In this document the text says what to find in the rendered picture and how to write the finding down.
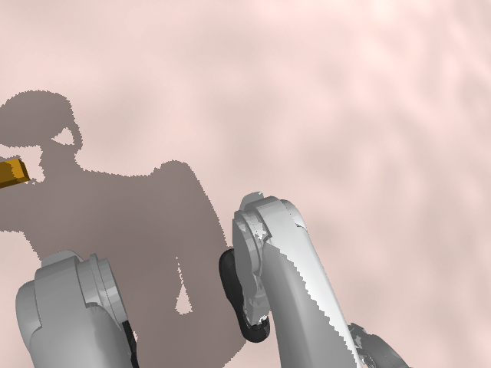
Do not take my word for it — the left robot foot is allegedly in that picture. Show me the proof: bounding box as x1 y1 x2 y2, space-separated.
122 320 139 368

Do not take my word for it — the small box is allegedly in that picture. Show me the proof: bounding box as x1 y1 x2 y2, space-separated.
0 158 30 189

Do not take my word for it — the right robot foot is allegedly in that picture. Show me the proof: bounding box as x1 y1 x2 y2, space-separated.
219 248 270 343

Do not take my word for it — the right robot hand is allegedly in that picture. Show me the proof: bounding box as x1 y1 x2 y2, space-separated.
348 323 409 368

